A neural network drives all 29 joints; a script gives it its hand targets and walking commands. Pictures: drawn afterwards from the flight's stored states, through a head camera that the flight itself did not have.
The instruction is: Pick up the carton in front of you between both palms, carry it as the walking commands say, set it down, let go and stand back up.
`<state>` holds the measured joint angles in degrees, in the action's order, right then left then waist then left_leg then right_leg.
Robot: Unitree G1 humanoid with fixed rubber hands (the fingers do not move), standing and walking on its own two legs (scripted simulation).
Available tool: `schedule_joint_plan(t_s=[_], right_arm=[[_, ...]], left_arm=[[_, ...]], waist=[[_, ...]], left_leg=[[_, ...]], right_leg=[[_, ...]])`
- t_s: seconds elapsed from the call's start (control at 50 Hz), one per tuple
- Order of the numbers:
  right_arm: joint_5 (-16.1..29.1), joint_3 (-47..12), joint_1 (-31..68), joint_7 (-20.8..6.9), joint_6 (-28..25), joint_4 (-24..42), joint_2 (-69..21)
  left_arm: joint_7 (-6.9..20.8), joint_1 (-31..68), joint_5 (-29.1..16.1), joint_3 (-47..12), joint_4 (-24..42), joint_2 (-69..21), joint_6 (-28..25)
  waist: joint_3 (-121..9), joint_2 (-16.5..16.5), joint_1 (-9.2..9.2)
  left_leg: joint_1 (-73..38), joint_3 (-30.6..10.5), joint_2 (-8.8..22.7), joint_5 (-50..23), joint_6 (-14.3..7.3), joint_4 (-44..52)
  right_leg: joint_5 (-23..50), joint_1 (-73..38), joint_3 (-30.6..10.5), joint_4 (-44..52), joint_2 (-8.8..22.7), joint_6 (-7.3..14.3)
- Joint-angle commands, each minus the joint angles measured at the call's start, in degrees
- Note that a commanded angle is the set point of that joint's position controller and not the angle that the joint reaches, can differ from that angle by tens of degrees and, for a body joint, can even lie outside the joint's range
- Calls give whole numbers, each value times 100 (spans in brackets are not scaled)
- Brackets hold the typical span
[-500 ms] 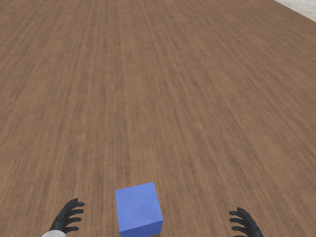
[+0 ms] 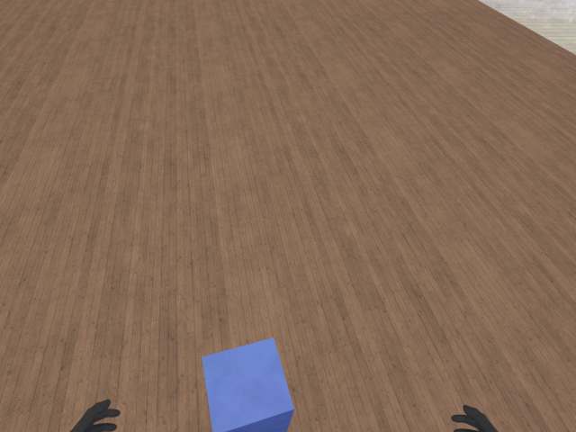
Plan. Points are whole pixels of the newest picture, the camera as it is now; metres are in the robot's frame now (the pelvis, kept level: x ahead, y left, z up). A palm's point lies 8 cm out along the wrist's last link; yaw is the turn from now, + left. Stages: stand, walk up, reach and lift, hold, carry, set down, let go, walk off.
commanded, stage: stand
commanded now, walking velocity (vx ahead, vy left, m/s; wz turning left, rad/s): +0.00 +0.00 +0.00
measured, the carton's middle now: (246, 395) +0.36 +0.08 -0.65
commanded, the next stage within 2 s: none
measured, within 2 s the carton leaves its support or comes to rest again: neither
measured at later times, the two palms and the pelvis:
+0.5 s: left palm out of the picture +0.08 +0.30 -0.11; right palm out of the picture +0.09 -0.31 -0.08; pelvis -0.02 +0.00 +0.01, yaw +0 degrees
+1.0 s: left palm out of the picture +0.06 +0.30 -0.11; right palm out of the picture +0.07 -0.31 -0.09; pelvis -0.03 +0.00 +0.01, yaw +0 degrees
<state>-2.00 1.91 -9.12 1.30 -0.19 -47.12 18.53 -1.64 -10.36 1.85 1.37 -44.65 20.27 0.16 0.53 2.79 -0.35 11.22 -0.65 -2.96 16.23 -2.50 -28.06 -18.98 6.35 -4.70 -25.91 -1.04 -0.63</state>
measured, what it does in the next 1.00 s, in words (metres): stands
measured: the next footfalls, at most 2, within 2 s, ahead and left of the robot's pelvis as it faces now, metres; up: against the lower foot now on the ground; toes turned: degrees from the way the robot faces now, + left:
none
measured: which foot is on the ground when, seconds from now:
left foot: down 0.00-1.00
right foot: down 0.00-1.00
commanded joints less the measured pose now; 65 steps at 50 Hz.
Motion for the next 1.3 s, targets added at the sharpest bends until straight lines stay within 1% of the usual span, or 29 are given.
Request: schedule_joint_plan(t_s=[0.0, 0.38, 0.6, 0.8, 1.28], right_arm=[[11, 228, 153, 31, -71, 187, 1016], [55, 156, 393, -3, -97, -499, 1148], [86, 102, 471, -22, -106, -772, 1228], [108, 61, 520, -32, -112, -946, 1281], [139, 23, 587, -38, -123, -1154, 1359]], left_arm=[[-32, 68, -10, 159, 214, 761, -77], [-12, 175, -44, 93, -415, 929, -117], [15, 193, -59, 63, -705, 1010, -133], [30, 226, -75, 41, -893, 1069, -141], [43, 331, -99, 18, -1147, 1152, -141]], waist=[[-362, -286, 15], [-92, -251, 10], [-20, -250, 11], [-17, -251, 16], [-63, -270, 28]], left_leg=[[-505, -717, 787, -2391, 98, 363], [-547, -735, 827, -1543, 85, 834], [-520, -772, 855, -1251, 81, 974], [-543, -794, 876, -1230, 73, 1030], [-659, -820, 906, -1486, 57, 1085]], right_leg=[[1920, 132, -267, 193, 464, 82], [1415, 106, -423, 708, 585, 126], [1238, 116, -473, 863, 613, 145], [1222, 104, -483, 932, 632, 153], [1325, 40, -437, 1031, 674, 171]])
